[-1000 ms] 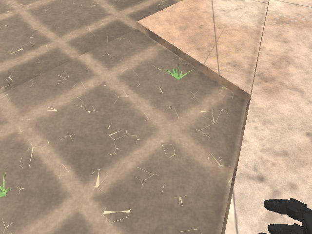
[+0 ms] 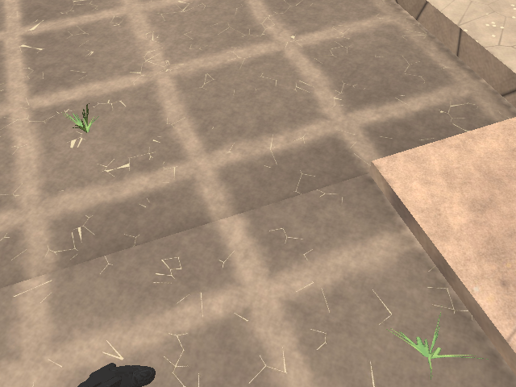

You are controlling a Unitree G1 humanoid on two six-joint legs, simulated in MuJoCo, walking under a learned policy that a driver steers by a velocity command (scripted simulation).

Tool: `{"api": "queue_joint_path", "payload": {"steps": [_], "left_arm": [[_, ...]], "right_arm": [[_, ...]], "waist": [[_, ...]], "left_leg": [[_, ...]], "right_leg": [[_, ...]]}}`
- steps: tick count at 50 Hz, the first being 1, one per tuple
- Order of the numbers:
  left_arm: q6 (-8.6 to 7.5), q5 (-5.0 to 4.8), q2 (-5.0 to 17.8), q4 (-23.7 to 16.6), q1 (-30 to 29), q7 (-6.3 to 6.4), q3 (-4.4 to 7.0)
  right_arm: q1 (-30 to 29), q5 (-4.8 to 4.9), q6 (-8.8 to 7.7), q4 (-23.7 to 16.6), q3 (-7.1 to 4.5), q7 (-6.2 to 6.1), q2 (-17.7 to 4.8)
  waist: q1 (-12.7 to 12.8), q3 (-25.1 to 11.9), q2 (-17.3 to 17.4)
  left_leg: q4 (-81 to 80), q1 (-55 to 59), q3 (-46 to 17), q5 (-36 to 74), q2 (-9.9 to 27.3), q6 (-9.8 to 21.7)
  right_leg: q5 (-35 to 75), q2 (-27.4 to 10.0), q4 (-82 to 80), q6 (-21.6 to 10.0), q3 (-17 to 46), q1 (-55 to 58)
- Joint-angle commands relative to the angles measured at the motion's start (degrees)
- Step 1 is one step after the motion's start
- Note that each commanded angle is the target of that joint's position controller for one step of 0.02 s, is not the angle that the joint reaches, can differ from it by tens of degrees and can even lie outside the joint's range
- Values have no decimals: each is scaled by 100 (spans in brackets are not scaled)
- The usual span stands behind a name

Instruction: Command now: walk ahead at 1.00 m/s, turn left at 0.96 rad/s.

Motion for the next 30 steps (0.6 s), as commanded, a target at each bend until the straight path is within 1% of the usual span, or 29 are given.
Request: {"api": "queue_joint_path", "payload": {"steps": [1,2,3,5,6,7,8,9,10,11,12,13,14,15,16,17,18,19,20,21,22,23,24,25,26,27,28,29,30], "left_arm": [[116,-50,741,-521,-249,-51,175],[111,-107,657,-607,-533,-87,134],[104,-164,620,-647,-708,-106,113],[85,-250,689,-694,-901,-103,116],[72,-274,749,-730,-975,-91,129],[55,-282,839,-731,-937,-69,159],[40,-284,973,-669,-722,-39,212],[21,-297,1207,-522,-214,15,317],[-12,-302,1444,-302,747,86,441],[-37,-217,1741,-32,2058,203,583],[-63,24,2153,118,2867,282,681],[-32,37,2340,-32,1951,185,744],[21,-10,1622,-218,1145,147,641],[53,-66,1273,-160,1002,124,546],[59,-57,1142,-10,1051,108,510],[21,-93,1106,204,1252,125,482],[-35,-148,1038,385,1392,93,469],[-96,-216,894,546,1535,52,443],[-169,-246,888,620,1621,11,431],[-222,-250,859,690,1664,-17,422],[-270,-230,892,735,1665,-40,419],[-304,-207,955,761,1619,-57,425],[-333,-194,1021,809,1611,-59,425],[-344,-201,1046,870,1672,-67,417],[-340,-216,1050,960,1817,-70,406],[-334,-220,1163,1038,1983,-58,416],[-314,-226,1218,1140,2163,-42,416],[-284,-233,1321,1225,2293,-24,418],[-249,-237,1452,1293,2394,7,422]], "right_arm": [[-474,55,-289,-612,-204,-15,-855],[-393,63,-296,-611,-223,0,-871],[-271,87,-297,-598,-254,17,-919],[-82,114,-294,-581,-301,35,-1005],[-42,112,-290,-589,-313,22,-1023],[-64,98,-282,-615,-324,-6,-1036],[-124,80,-274,-642,-342,-36,-1098],[-205,42,-278,-665,-369,-43,-1241],[-412,27,-290,-692,-398,-11,-1415],[-681,13,-347,-796,-329,13,-1174],[-651,60,-403,-1050,-63,-21,-156],[-43,281,-352,-1334,70,-30,-143],[-469,74,-212,-1085,33,-74,-546],[-745,-50,-151,-1095,1,0,-679],[-919,-92,-88,-1092,-1,94,-644],[-1067,-150,-25,-1203,30,191,-506],[-1133,-152,52,-1266,81,267,-372],[-1296,-144,106,-1341,119,306,-259],[-1371,-151,129,-1452,162,332,-188],[-1536,-160,133,-1535,191,339,-175],[-1691,-164,127,-1621,216,339,-179],[-1819,-146,122,-1661,229,333,-218],[-1972,-139,108,-1715,245,334,-251],[-2137,-144,85,-1729,267,357,-277],[-2376,-149,57,-1746,293,397,-287],[-2615,-144,25,-1820,345,445,-210],[-2819,-145,1,-1840,379,472,-173],[-2910,-143,-16,-1845,398,470,-158],[-2885,-150,-28,-1808,395,440,-198]], "waist": [[317,378,-245],[186,361,-153],[49,252,-25],[-155,56,177],[-198,23,260],[-162,-20,295],[-48,-147,328],[212,-480,332],[813,-1018,190],[1451,-1654,44],[1437,-2223,-1482],[598,-2564,-2744],[583,-1500,-1309],[573,-960,-604],[523,-656,-257],[462,-420,-368],[396,-231,-528],[374,-122,-511],[313,-108,-575],[286,-36,-462],[233,32,-412],[172,136,-361],[133,297,-332],[148,425,-245],[225,552,-121],[295,641,-169],[378,724,-117],[391,732,-155],[343,603,-273]], "left_leg": [[-1830,-1284,-1950,1069,1320,792],[-1768,-1259,-1818,1345,1176,654],[-1692,-1074,-1794,1665,1141,540],[-1502,-532,-1936,2185,1251,388],[-1385,-261,-2045,2369,1338,323],[-1206,-30,-2160,2464,1405,223],[-905,193,-2265,2827,1449,109],[-282,413,-2292,3588,1449,-13],[881,315,-2088,3999,1279,-157],[2531,-560,-1841,3371,1031,-276],[4487,-2126,-1265,-1052,475,-299],[5394,-3175,-811,-1332,534,-338],[5587,-3465,-587,-623,1047,-352],[5281,-3374,-389,-257,1284,-412],[5058,-3199,-344,-126,1476,-478],[4933,-3154,-367,-98,1642,-518],[4868,-3171,-343,-38,1773,-556],[4858,-3283,-308,81,1841,-543],[4791,-3367,-324,255,1852,-553],[4696,-3449,-356,471,1835,-567],[4483,-3461,-394,687,1769,-580],[4158,-3467,-407,909,1707,-586],[3688,-3455,-390,1163,1652,-579],[3141,-3279,-197,1400,1579,-549],[2611,-3043,129,1539,1475,-487],[2120,-2769,363,1603,1458,-400],[1774,-2560,588,1584,1389,-303],[1474,-2345,750,1462,1286,-202],[1286,-2107,931,1238,1090,-117]], "right_leg": [[931,-10,-1454,158,-490,431],[1530,83,-2044,122,-546,648],[1998,212,-2518,78,-598,837],[2428,415,-3119,6,-578,1081],[2392,475,-3402,-26,-530,1176],[2283,530,-3715,-46,-443,1376],[2050,631,-3921,-73,-394,1715],[1514,798,-3917,-130,-410,2278],[1081,831,-3960,-206,-511,3317],[299,310,-3714,-334,-124,4846],[-2007,-1272,-4248,-487,1861,6197],[-3082,-2056,-5635,-910,4938,6039],[-3552,-1716,-5684,-958,4148,5077],[-2599,-1439,-5535,-920,2953,4370],[-1553,-1178,-5540,-823,2095,3861],[-956,-1005,-5602,-781,1462,3506],[-539,-903,-5702,-711,1005,3285],[-63,-786,-5790,-613,586,3253],[411,-837,-5838,-663,394,3187],[857,-801,-5926,-700,134,3117],[1156,-768,-6033,-742,-129,3003],[1389,-699,-6157,-758,-410,2925],[1655,-645,-6290,-770,-688,2875],[1900,-541,-6441,-739,-1003,2822],[2243,-422,-6606,-707,-1294,2811],[2483,-498,-6786,-715,-1382,2824],[2998,-533,-6894,-732,-1513,2988],[3876,-576,-6804,-754,-1658,3272],[5352,-618,-6481,-758,-1777,3665]]}}
Keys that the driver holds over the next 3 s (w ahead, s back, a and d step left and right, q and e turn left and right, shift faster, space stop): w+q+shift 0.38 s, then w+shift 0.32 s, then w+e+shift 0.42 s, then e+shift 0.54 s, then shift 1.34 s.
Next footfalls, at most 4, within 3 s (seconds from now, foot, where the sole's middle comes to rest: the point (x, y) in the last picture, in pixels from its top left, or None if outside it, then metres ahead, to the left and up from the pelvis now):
0.22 right None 0.43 -0.18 -0.76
0.68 left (201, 312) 0.70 0.18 -0.76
1.16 right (181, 200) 1.15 0.27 -0.82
1.48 left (133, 144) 1.45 0.47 -0.82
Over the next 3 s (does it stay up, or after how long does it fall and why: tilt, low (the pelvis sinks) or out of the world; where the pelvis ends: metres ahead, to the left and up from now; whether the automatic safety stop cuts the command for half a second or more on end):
stays up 1.37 0.36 -0.05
